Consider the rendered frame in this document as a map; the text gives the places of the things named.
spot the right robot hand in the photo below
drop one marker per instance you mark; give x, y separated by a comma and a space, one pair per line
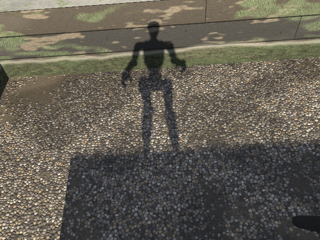
308, 222

